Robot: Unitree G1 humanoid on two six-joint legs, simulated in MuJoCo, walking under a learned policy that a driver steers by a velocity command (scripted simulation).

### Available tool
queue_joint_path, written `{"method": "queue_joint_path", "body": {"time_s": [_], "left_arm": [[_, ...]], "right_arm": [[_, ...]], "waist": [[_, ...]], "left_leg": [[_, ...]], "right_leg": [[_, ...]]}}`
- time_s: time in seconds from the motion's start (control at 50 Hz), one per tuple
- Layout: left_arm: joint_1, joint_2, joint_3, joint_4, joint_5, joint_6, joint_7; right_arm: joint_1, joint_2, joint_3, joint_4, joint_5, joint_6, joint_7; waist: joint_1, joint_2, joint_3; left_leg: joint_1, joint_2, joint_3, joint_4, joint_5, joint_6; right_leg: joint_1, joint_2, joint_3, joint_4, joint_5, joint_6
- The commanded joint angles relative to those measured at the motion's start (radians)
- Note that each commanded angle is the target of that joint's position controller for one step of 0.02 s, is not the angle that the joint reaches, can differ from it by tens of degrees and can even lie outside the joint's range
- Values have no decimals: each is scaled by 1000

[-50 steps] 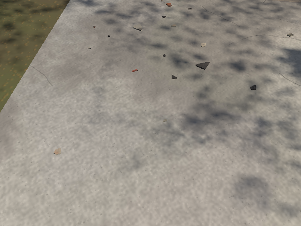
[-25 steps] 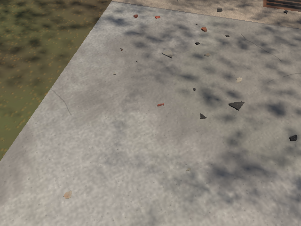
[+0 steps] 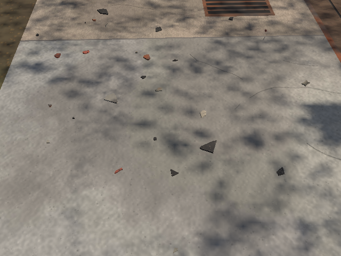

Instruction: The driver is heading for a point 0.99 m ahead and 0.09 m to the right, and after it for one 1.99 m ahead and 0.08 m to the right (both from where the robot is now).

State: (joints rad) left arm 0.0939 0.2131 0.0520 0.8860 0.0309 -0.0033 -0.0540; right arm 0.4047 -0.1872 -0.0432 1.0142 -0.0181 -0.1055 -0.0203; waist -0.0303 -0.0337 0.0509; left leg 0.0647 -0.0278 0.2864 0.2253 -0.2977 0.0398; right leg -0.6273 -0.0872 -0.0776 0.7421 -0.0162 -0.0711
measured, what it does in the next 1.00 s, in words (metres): walks ahead: right foot, then left foot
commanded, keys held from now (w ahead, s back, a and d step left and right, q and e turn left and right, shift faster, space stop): w+e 0.22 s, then w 0.78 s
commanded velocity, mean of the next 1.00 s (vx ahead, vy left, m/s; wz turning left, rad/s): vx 0.50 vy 0.00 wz -0.25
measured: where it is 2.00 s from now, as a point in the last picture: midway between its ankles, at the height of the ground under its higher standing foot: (208, 129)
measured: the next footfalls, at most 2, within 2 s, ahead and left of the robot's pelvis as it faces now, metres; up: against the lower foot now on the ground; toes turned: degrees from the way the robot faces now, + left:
right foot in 0.12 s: +0.22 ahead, -0.09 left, +0.00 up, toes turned -10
left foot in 0.68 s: +0.58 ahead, +0.00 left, +0.00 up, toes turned -11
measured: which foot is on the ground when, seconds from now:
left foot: down 0.00-0.14, up 0.16-0.66, down 0.68-1.00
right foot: up 0.00-0.10, down 0.12-0.70, up 0.72-1.00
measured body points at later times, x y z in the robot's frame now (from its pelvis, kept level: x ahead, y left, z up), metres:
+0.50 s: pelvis +0.27 -0.05 +0.00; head +0.29 -0.07 +0.45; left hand +0.32 +0.21 -0.13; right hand +0.37 -0.32 -0.12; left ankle +0.46 +0.08 -0.68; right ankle +0.18 -0.08 -0.74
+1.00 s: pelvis +0.55 -0.07 +0.01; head +0.57 -0.06 +0.46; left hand +0.73 +0.14 -0.12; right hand +0.47 -0.31 -0.13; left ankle +0.54 +0.01 -0.74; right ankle +0.61 -0.24 -0.68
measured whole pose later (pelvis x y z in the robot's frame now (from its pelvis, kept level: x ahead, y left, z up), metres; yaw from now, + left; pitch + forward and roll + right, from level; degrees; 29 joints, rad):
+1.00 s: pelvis +0.55 -0.07 +0.01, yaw -14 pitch +0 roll +1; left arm 0.17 0.25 0.03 0.88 0.04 -0.04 -0.03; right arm 0.40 -0.21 -0.04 0.98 -0.01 -0.08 0.01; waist -0.02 -0.04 0.03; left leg -0.05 -0.08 0.08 0.22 -0.18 0.09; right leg -0.61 -0.11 0.01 0.90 -0.14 -0.02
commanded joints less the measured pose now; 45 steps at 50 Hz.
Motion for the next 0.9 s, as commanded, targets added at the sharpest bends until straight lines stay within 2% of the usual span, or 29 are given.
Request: {"method": "queue_joint_path", "body": {"time_s": [0.02, 0.06, 0.08, 0.1, 0.12, 0.14, 0.16, 0.18, 0.2, 0.22, 0.24, 0.26, 0.28, 0.32, 0.38, 0.46, 0.56, 0.6, 0.62, 0.66, 0.68, 0.7, 0.72, 0.74, 0.76, 0.78, 0.82, 0.86, 0.9], "left_arm": [[-104, 33, -2, -94, 5, -13, -7], [-64, 51, 7, -90, 6, -12, -2], [-10, 65, 14, -78, 7, -12, 3], [75, 83, 26, -56, 6, -16, 8], [207, 110, 43, -16, 11, -26, 18], [335, 202, 75, 12, 24, -31, 33], [271, 304, 99, -18, 5, -19, 38], [294, 301, 95, -22, -13, -5, 41], [245, 253, 83, -15, -17, -6, 51], [203, 194, 69, -13, -21, -14, 53], [165, 158, 56, -16, -24, -24, 59], [139, 133, 46, -24, -26, -36, 61], [149, 127, 40, -21, -29, -50, 60], [194, 149, 41, -2, -33, -69, 56], [267, 159, 38, 19, -31, -75, 52], [334, 158, 31, 36, -30, -76, 54], [398, 153, 18, 66, -16, -76, 66], [395, 166, 18, 75, -10, -76, 73], [370, 175, 18, 74, -8, -78, 76], [337, 196, 21, 76, -2, -81, 77], [317, 197, 19, 75, -8, -81, 73], [324, 158, 6, 46, -17, -86, 70], [461, 70, -5, 46, -51, -84, 60], [388, 162, 11, 51, -15, -80, 65], [315, 156, 13, 30, -14, -82, 58], [274, 138, 7, 20, -14, -83, 53], [283, 110, 2, 20, 3, -62, 40], [284, 90, -3, 21, 8, -46, 29], [220, 85, -7, -1, 9, -39, 23]], "right_arm": [[43, -148, -28, -28, -2, 1, -12], [30, -173, -35, -30, -5, 13, -18], [22, -190, -40, -33, -7, 21, -20], [15, -206, -45, -39, -8, 33, -18], [2, -214, -48, -50, -3, 42, -12], [-8, -189, -41, -82, 0, 42, -7], [-13, -104, -32, -165, 11, 30, 15], [-133, -173, -38, -197, 2, 15, 21], [-172, -148, -30, -212, 14, 1, 25], [-144, -147, -29, -196, 15, -5, 21], [-135, -143, -30, -190, -2, 7, 19], [-96, -132, -27, -175, -21, 29, 21], [-83, -125, -26, -172, -30, 48, 26], [-103, -112, -23, -181, -30, 69, 36], [-216, -117, -20, -216, -24, 77, 42], [-341, -120, -16, -257, -14, 76, 47], [-472, -114, -2, -307, -9, 66, 53], [-472, -121, -2, -318, -7, 58, 53], [-432, -128, -5, -310, -5, 54, 50], [-249, -164, -22, -253, -2, 46, 32], [-84, -184, -34, -202, -10, 36, 20], [88, -258, -53, -170, -34, 31, 5], [102, -346, -76, -158, -42, 36, 15], [9, -263, -60, -166, -3, 45, 28], [-99, -203, -44, -185, 6, 45, 32], [-142, -155, -31, -184, 0, 39, 36], [-143, -119, -15, -154, 2, 27, 29], [-98, -132, -16, -126, 6, 11, 30], [-67, -158, -22, -106, 11, 4, 30]], "waist": [[1, 103, 58], [30, 129, 21], [55, 141, -12], [88, 142, -62], [148, 112, -135], [203, 14, -226], [117, -231, -278], [155, -36, -258], [124, 5, -145], [72, 78, -60], [33, 89, -41], [6, 76, -51], [-2, 61, -59], [-4, 40, -51], [36, 12, -14], [83, -14, -2], [122, -26, 35], [105, -35, 42], [76, -39, 33], [-7, -51, -59], [-87, -22, -143], [-139, 73, -267], [-58, 318, -355], [-40, 136, -261], [-7, 86, -116], [8, 44, -55], [52, 89, -24], [62, 99, -29], [60, 94, -7]], "left_leg": [[10, 300, -48, -21, 648, 78], [58, 308, -17, 96, 935, 70], [72, 311, -8, 193, 1057, 69], [68, 312, -6, 340, 1093, 69], [-10, 302, 5, 556, 985, 51], [-231, 267, 5, 864, 634, 17], [-695, 11, -84, 1245, -237, -51], [-808, 40, -294, 1268, -186, -41], [-840, 93, -313, 1212, -91, -32], [-780, 132, -311, 1098, -37, -32], [-717, 155, -317, 1021, -26, -39], [-649, 163, -315, 979, -14, -49], [-617, 163, -309, 947, -12, -58], [-621, 161, -285, 877, 29, -71], [-700, 168, -266, 744, 153, -76], [-757, 148, -253, 584, 273, -65], [-764, 98, -221, 423, 288, -27], [-719, 75, -218, 369, 240, 4], [-649, 54, -212, 340, 201, 25], [-421, -13, -197, 302, 126, 65], [-208, -1, -210, 234, 184, 92], [50, 204, -431, 228, 102, 143], [264, 460, -934, 121, 90, 297], [158, 414, -970, 54, -5, 270], [4, 385, -793, 33, -14, 247], [-98, 337, -689, -3, 65, 224], [-212, 261, -540, -47, 179, 176], [-232, 243, -483, -70, 270, 180], [-231, 235, -441, -105, 278, 188]], "right_leg": [[12, 34, -58, -84, -42, -37], [93, 91, -94, -102, -141, -77], [155, 126, -107, -106, -202, -100], [245, 160, -110, -132, -244, -125], [426, 186, -90, -217, -218, -156], [665, 29, 140, -279, -307, -213], [924, -237, 726, -406, -280, -369], [898, -247, 748, -475, -201, -367], [798, -235, 608, -477, -135, -339], [658, -188, 510, -493, -7, -289], [580, -135, 425, -500, 73, -250], [530, -100, 363, -511, 129, -232], [506, -82, 334, -519, 176, -226], [486, -57, 285, -542, 237, -215], [523, -39, 257, -573, 257, -170], [626, -36, 239, -570, 296, -118], [739, -67, 234, -551, 357, -122], [771, -91, 233, -523, 444, -122], [766, -94, 218, -487, 552, -111], [758, -82, 196, -297, 800, -85], [685, -48, 164, -106, 735, -70], [492, 11, 130, 182, 401, -56], [142, 222, 84, 541, -446, -13], [53, 165, 195, 604, -456, -37], [31, 113, 186, 571, -363, -36], [49, 77, 170, 520, -313, -33], [123, 35, 152, 435, -280, -11], [133, 25, 124, 395, -263, 10], [71, -1, 99, 335, -213, 32]]}}
Keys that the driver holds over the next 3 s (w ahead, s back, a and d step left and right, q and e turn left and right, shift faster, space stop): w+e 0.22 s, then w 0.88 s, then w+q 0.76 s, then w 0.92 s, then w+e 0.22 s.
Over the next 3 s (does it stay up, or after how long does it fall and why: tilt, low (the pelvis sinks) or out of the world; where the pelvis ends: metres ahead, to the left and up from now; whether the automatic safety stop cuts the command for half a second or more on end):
stays up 1.59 -0.02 0.00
